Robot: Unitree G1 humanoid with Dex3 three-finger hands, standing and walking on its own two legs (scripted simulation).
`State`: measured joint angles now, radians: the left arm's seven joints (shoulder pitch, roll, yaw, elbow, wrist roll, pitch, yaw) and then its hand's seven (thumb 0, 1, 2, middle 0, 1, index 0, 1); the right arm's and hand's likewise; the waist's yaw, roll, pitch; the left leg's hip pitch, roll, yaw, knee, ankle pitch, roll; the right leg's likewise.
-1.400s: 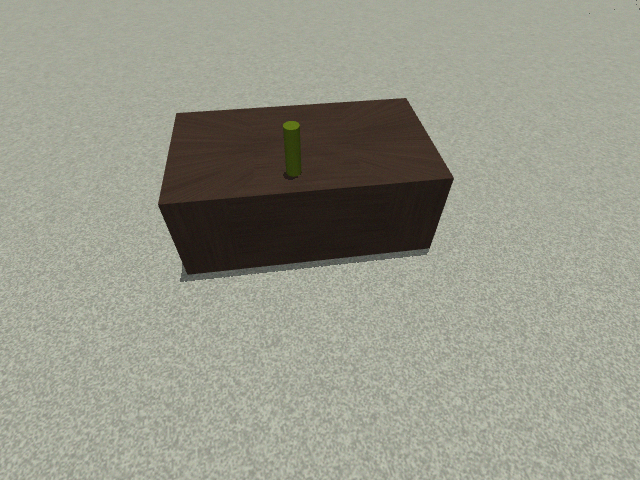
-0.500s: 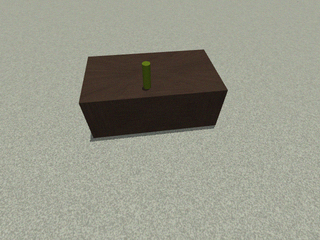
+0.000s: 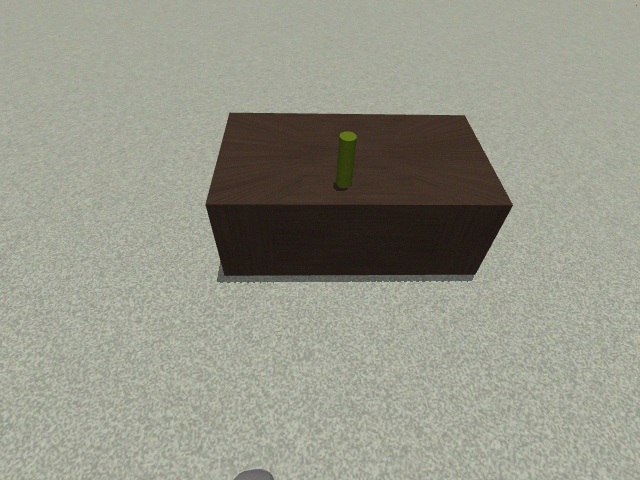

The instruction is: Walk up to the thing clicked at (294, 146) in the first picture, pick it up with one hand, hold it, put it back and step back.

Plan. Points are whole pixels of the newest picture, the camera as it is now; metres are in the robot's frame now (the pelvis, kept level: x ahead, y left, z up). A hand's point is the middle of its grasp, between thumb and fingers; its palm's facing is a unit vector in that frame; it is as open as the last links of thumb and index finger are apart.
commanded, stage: walk up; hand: right
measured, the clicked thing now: (345, 161) +1.10 -0.03 -0.29
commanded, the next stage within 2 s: none
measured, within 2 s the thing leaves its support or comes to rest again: neither
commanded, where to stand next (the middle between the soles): +0.67 +0.17 m, yaw +3 degrees
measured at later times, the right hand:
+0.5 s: hand (472, 449) +0.22 -0.21 -0.16, palm faces -0.05 +0.95 -0.31, open 7.4 cm
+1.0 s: hand (407, 273) +0.52 -0.14 -0.12, palm faces -0.12 +0.90 -0.41, open 7.4 cm
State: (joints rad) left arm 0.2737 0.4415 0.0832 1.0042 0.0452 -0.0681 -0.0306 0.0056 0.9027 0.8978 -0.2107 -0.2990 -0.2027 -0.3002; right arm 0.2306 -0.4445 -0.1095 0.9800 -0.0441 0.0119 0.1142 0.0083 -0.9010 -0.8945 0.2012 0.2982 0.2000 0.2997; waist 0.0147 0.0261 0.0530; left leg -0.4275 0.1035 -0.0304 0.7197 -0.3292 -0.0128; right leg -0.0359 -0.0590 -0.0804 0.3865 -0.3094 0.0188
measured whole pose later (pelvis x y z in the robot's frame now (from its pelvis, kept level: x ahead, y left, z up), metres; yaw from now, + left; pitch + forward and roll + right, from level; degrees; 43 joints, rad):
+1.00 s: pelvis +0.38 +0.13 -0.01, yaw +6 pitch -3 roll -1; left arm 0.35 0.46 0.04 0.89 0.00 -0.05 -0.03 0.01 0.91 0.90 -0.21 -0.30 -0.20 -0.30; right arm 0.24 -0.41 -0.07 0.81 -0.01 -0.08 0.07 0.01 -0.90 -0.89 0.20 0.30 0.20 0.30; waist 0.01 -0.04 0.09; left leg -0.37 0.05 0.07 0.65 -0.24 0.03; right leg -0.34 -0.05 0.03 1.08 -0.45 -0.04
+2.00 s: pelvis +0.61 +0.18 -0.01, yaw +2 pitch -2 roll -1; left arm 0.19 0.38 -0.01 1.06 0.00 -0.02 -0.01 0.01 0.91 0.90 -0.21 -0.30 -0.20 -0.30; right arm 0.09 -0.35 0.01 1.01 0.00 -0.03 0.02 0.01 -0.90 -0.89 0.20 0.30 0.20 0.30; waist 0.02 -0.01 0.07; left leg -0.33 0.06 0.06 0.58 -0.21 0.00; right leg -0.20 -0.02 0.00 0.57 -0.32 0.03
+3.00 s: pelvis +0.63 +0.17 +0.01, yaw +1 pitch -2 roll +0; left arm 0.08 0.35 0.01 1.17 0.01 0.00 -0.01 0.00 0.91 0.90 -0.21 -0.30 -0.20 -0.30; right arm 0.06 -0.34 -0.01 1.17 -0.01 -0.02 0.01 0.01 -0.90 -0.89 0.20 0.30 0.20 0.30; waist -0.02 -0.01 0.04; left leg -0.18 0.05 0.08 0.34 -0.12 -0.01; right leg -0.06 -0.03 0.00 0.32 -0.22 0.03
